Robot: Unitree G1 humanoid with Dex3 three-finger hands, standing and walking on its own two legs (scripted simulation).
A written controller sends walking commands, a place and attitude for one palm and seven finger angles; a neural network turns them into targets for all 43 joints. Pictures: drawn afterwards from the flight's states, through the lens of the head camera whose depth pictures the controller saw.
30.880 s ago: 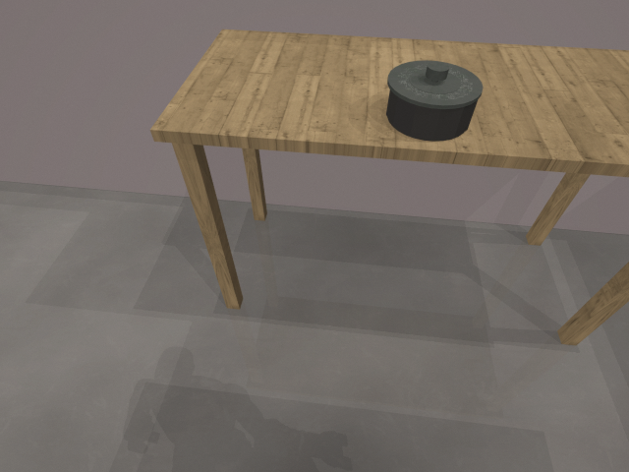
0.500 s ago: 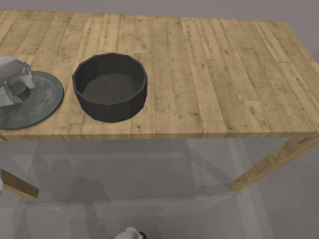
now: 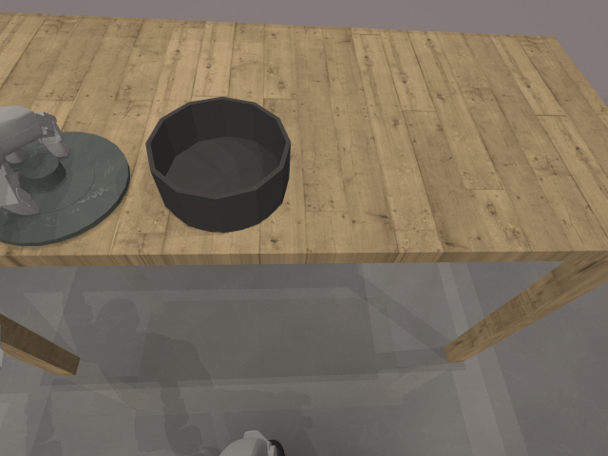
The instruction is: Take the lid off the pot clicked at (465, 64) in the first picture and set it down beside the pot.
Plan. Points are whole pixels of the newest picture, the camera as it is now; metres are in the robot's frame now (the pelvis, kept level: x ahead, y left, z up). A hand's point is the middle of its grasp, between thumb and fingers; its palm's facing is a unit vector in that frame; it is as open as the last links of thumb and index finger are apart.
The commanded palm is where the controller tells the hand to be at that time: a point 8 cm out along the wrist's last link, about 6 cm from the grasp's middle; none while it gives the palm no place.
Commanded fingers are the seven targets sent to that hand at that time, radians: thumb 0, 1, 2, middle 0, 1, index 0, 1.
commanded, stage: open the fingers wide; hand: left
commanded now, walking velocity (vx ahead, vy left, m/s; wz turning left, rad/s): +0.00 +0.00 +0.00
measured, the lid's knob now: (44, 170) +0.46 +0.34 +0.08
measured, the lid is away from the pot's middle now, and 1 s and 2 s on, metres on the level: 0.23 0.23 0.23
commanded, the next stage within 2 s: raise the empty hand in 0.08 s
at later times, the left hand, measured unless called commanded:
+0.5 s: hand out of the picture +0.44 +0.35 +0.14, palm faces -0.34 -0.11 -0.93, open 11.0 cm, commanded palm +0.45 +0.34 +0.20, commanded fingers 0.00 -0.07 0.77 -0.40 -0.76 -0.40 -0.76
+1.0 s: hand out of the picture +0.44 +0.35 +0.18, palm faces -0.30 -0.12 -0.95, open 11.0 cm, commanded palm +0.45 +0.34 +0.26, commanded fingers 0.00 -0.07 0.77 -0.40 -0.76 -0.40 -0.76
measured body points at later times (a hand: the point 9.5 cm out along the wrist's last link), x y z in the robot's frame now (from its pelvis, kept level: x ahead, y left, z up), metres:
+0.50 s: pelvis +0.00 +0.01 +0.00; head +0.06 +0.03 +0.45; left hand +0.45 +0.36 +0.19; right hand +0.05 -0.27 -0.11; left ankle +0.05 +0.04 -0.71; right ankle -0.03 -0.14 -0.71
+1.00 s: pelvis +0.00 +0.02 +0.01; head +0.05 +0.04 +0.46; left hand +0.45 +0.36 +0.24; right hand +0.07 -0.26 -0.10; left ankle +0.05 +0.04 -0.71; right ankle -0.03 -0.15 -0.71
